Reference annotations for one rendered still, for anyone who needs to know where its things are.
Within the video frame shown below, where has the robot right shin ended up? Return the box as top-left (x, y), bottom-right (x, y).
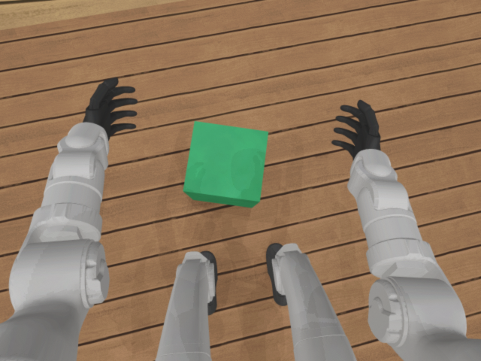
top-left (276, 243), bottom-right (310, 295)

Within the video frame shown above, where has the robot right upper arm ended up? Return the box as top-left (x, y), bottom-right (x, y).
top-left (368, 276), bottom-right (481, 361)

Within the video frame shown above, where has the robot right hand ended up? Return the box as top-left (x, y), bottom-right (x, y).
top-left (331, 100), bottom-right (381, 160)

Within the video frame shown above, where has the robot left hand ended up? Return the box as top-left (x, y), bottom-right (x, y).
top-left (83, 77), bottom-right (138, 141)

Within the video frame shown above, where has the robot left upper arm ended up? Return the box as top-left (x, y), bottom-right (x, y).
top-left (0, 238), bottom-right (110, 361)

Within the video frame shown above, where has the left robot forearm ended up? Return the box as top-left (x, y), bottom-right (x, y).
top-left (9, 123), bottom-right (109, 310)

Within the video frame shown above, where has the carton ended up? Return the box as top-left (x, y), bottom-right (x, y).
top-left (183, 121), bottom-right (268, 208)

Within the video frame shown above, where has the right robot forearm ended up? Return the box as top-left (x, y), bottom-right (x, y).
top-left (347, 149), bottom-right (467, 333)

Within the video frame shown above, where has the robot right foot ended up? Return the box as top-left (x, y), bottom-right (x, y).
top-left (266, 243), bottom-right (287, 306)

